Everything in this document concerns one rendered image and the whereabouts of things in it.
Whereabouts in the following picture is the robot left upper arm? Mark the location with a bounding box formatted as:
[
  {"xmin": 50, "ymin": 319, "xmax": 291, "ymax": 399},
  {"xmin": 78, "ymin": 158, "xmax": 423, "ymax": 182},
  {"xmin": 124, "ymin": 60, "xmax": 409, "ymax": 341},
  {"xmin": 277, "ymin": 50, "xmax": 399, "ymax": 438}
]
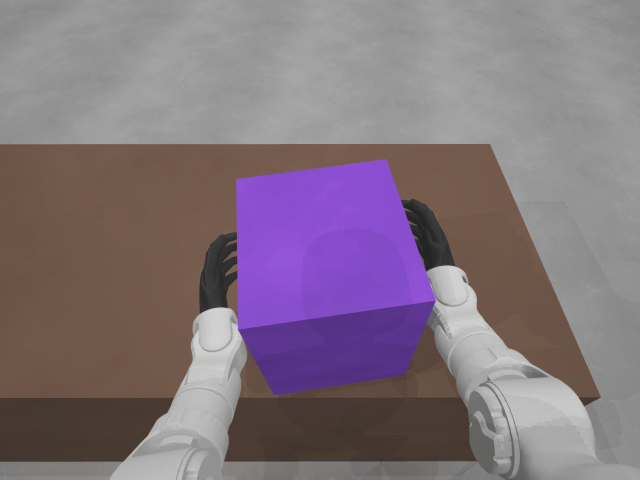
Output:
[{"xmin": 110, "ymin": 447, "xmax": 223, "ymax": 480}]

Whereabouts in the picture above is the pedestal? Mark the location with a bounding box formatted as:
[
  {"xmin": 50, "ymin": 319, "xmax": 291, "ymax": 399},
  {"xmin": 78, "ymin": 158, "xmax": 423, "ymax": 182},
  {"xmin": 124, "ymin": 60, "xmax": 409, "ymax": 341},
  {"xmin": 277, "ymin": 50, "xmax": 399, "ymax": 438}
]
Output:
[{"xmin": 0, "ymin": 144, "xmax": 601, "ymax": 462}]

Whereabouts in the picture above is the carton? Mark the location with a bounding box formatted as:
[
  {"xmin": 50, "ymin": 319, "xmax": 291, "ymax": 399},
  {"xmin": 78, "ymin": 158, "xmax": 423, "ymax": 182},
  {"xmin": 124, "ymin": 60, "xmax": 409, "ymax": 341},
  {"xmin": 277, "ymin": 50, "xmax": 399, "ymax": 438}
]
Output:
[{"xmin": 236, "ymin": 159, "xmax": 436, "ymax": 395}]

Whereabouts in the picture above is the right robot hand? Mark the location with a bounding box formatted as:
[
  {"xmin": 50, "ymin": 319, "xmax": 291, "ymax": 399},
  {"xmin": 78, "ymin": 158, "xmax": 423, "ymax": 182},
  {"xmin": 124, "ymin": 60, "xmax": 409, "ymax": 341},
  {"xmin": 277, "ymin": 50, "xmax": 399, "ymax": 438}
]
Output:
[{"xmin": 401, "ymin": 199, "xmax": 455, "ymax": 272}]

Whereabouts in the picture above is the robot right upper arm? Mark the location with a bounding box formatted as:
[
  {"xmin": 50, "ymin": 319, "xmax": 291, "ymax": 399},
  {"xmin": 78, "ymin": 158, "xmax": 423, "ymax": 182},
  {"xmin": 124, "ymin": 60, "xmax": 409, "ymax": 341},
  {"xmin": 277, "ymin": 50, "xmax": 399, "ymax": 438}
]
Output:
[{"xmin": 468, "ymin": 377, "xmax": 640, "ymax": 480}]

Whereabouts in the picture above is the left robot forearm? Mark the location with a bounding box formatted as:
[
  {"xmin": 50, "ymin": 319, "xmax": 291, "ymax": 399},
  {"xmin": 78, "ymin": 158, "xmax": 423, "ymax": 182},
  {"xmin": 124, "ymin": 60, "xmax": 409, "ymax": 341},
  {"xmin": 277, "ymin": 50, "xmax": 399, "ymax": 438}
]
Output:
[{"xmin": 109, "ymin": 307, "xmax": 247, "ymax": 480}]

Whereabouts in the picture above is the left robot hand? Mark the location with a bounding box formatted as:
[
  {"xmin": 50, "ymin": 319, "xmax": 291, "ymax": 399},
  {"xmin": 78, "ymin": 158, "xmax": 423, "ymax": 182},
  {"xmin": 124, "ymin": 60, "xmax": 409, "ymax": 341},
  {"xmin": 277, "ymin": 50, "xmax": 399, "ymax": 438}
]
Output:
[{"xmin": 199, "ymin": 232, "xmax": 237, "ymax": 314}]

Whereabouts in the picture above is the right robot forearm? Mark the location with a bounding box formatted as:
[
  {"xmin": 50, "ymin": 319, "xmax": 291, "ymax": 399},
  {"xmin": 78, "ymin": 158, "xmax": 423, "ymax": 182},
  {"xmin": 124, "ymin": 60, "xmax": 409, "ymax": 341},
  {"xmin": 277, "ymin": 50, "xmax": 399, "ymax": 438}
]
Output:
[{"xmin": 426, "ymin": 265, "xmax": 596, "ymax": 454}]

